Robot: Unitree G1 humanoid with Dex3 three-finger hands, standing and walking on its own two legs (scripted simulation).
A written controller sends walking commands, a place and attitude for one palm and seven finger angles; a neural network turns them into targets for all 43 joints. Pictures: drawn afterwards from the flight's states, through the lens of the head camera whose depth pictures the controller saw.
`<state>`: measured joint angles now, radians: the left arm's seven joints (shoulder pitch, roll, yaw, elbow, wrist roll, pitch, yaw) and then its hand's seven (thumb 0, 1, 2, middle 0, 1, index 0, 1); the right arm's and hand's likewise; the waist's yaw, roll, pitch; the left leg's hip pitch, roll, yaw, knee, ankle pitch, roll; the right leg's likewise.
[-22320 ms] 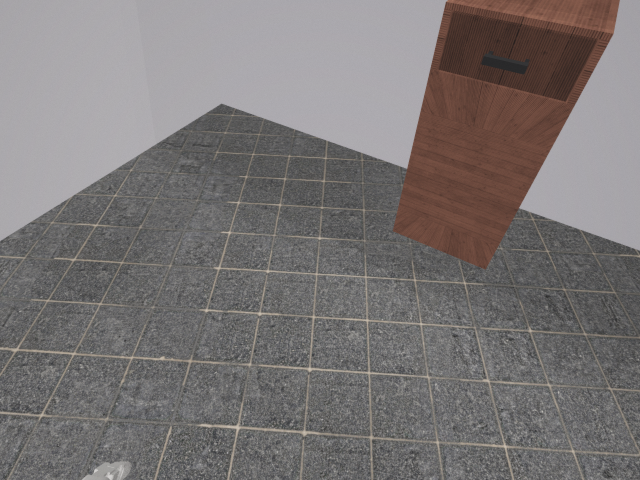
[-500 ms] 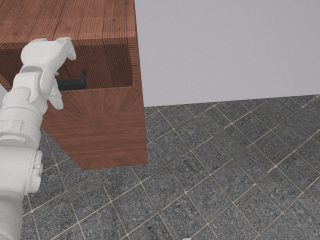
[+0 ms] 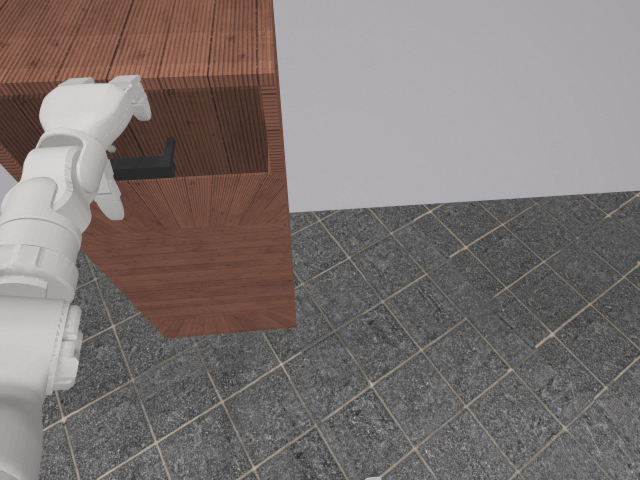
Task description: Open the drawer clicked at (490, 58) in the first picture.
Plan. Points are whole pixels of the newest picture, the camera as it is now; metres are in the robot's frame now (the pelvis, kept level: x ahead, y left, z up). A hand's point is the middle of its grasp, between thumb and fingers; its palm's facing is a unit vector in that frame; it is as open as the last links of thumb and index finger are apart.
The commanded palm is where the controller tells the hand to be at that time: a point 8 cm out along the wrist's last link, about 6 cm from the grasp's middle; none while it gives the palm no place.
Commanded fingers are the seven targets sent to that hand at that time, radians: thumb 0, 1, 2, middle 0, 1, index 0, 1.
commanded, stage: re-aim the fingers above the handle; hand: left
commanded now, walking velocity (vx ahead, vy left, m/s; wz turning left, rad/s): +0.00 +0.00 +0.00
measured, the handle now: (133, 157) +0.54 +0.25 +0.06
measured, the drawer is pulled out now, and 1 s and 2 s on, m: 0.00 0.00 0.00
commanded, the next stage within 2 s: lower the fingers behind the handle in 1.44 s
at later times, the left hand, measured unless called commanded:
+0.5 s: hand (111, 159) +0.50 +0.25 +0.10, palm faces -0.01 -0.05 -1.00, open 13.8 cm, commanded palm +0.46 +0.25 +0.17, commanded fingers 0.00 -0.50 0.30 -0.30 -1.20 -0.30 -1.20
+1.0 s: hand (105, 165) +0.48 +0.25 +0.11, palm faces -0.04 -0.02 -1.00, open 13.9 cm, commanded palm +0.46 +0.25 +0.17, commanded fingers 0.00 -0.50 0.30 -0.30 -1.20 -0.30 -1.20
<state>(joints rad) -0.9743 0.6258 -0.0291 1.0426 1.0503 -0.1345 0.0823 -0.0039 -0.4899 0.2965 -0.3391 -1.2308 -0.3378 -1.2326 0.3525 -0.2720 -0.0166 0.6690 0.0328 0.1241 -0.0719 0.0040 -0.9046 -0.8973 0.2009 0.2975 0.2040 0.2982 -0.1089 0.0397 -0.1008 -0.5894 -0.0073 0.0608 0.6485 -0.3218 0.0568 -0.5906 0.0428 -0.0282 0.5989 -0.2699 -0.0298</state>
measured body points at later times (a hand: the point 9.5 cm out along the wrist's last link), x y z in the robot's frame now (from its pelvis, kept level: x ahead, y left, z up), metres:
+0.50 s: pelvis +0.02 +0.01 +0.00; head +0.09 +0.00 +0.45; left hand +0.49 +0.25 +0.16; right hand +0.05 -0.26 -0.13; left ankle -0.01 +0.08 -0.72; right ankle +0.00 -0.10 -0.72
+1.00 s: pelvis +0.01 +0.00 +0.00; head +0.08 -0.01 +0.45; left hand +0.47 +0.25 +0.17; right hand +0.11 -0.27 -0.13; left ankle -0.01 +0.08 -0.72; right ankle +0.00 -0.10 -0.72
